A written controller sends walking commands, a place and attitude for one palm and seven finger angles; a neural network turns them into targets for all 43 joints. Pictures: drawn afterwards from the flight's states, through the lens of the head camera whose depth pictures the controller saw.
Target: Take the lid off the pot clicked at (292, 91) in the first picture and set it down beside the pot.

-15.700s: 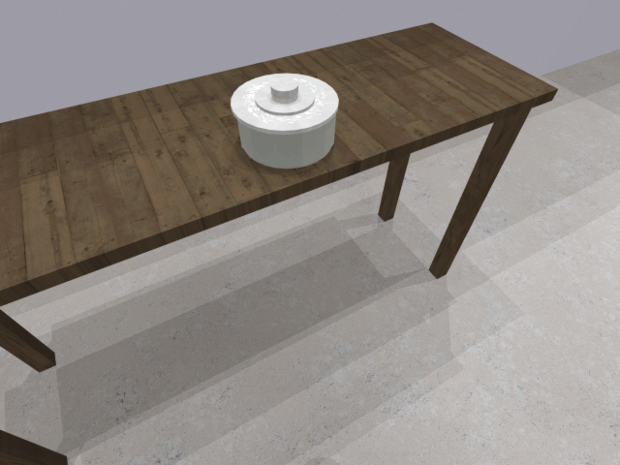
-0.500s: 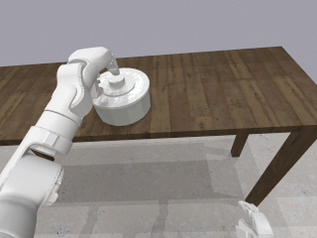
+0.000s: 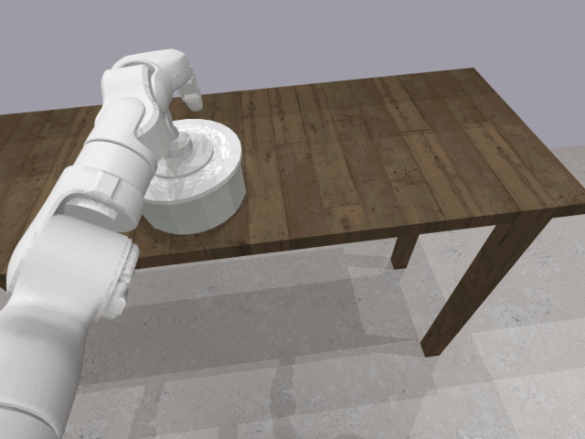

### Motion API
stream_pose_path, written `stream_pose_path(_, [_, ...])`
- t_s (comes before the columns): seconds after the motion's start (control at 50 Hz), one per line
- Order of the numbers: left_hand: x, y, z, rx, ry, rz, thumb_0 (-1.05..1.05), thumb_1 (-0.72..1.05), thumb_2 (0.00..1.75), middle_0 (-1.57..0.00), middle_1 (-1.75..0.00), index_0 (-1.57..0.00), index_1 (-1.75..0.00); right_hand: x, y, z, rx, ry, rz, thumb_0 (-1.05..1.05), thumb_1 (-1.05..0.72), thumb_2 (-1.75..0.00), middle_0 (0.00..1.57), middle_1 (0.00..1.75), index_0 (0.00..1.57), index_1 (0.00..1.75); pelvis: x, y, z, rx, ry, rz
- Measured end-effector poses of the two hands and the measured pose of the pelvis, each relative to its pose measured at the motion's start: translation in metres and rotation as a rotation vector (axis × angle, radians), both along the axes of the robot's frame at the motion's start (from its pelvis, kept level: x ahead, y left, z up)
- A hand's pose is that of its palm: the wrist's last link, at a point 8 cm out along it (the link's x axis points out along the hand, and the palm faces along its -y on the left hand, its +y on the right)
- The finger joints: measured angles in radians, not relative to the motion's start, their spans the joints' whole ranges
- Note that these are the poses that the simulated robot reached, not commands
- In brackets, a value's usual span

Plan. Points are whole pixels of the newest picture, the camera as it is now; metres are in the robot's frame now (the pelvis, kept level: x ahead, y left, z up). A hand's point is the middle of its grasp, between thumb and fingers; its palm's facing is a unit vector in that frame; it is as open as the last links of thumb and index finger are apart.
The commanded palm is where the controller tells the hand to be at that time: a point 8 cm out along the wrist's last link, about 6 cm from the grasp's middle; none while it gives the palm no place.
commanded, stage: move the open hand above the knob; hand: left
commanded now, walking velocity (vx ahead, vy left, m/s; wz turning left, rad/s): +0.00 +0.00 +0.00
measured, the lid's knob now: (175, 144) +0.51 +0.17 +0.14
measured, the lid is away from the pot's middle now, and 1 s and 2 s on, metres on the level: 0.00 0.00 0.00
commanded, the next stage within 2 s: lower the open fingers around the knob in 0.64 s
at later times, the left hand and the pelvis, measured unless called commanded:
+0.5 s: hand (157, 120) +0.48 +0.17 +0.20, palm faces -0.27 -0.06 -0.96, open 9.9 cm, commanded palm +0.46 +0.17 +0.27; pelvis +0.01 +0.00 +0.00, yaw -1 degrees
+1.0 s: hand (165, 127) +0.48 +0.16 +0.19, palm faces -0.34 -0.12 -0.93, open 9.9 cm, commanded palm +0.47 +0.17 +0.25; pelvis +0.00 +0.00 +0.00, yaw +0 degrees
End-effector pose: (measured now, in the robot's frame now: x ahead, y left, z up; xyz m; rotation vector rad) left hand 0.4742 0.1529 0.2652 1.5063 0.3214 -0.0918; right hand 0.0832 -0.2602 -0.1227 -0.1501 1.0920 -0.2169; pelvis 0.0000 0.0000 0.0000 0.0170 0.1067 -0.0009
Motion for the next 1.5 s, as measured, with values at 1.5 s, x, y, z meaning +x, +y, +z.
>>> stream_pose_path(1.5, [0.003, 0.015, -0.038, -0.044, 0.115, 0.04, 0.0, -0.39, 1.74, -0.9, -0.09, -0.89, -0.08, -0.006, -0.003, 0.001, -0.008, 0.02, -0.041, 0.01, -0.9, -0.9, 0.2, 0.3, 0.2, 0.3, 0.003, 0.0, -0.003, -0.003, 0.019, -0.01])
